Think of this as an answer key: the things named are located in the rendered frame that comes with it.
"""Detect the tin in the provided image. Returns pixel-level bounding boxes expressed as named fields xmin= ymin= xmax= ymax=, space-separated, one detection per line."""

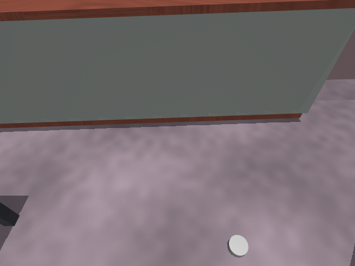
xmin=228 ymin=235 xmax=249 ymax=258

